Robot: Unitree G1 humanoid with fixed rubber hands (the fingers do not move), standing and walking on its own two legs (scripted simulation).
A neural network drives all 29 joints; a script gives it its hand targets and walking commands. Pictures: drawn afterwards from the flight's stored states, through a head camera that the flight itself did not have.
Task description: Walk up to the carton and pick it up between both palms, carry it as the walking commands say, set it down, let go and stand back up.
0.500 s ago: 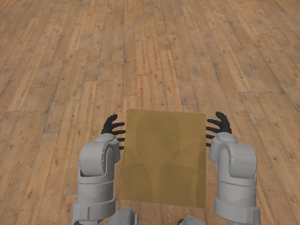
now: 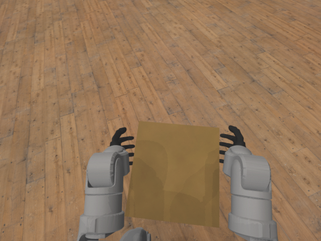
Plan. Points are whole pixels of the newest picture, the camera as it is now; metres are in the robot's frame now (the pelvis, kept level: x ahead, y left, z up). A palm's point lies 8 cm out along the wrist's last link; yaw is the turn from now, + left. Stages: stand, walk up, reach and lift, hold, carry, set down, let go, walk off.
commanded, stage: carry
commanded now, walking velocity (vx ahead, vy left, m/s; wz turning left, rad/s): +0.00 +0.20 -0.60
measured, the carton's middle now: (174, 172) +0.30 +0.00 -0.04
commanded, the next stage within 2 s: none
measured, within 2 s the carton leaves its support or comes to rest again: neither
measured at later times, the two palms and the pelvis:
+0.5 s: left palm (102, 167) +0.26 +0.16 +0.07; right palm (230, 196) +0.20 -0.11 +0.07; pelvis -0.06 +0.11 -0.01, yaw -19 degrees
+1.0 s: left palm (90, 181) +0.24 +0.18 +0.07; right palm out of the picture +0.09 -0.06 +0.07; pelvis -0.08 +0.22 -0.01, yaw -37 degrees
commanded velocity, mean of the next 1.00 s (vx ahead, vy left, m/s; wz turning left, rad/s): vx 0.00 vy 0.20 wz -0.60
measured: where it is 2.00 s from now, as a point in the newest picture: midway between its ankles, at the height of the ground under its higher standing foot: outside the picture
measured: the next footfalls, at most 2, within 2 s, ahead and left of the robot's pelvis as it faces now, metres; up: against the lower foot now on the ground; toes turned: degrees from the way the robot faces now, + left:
left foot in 0.22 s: +0.04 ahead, +0.21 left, +0.00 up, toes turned -7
right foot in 0.48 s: -0.04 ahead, -0.01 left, +0.00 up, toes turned -25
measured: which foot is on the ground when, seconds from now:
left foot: up 0.00-0.20, down 0.22-0.48, up 0.50-0.76, down 0.78-1.00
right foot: down 0.00-0.24, up 0.26-0.46, down 0.48-0.80, up 0.82-1.00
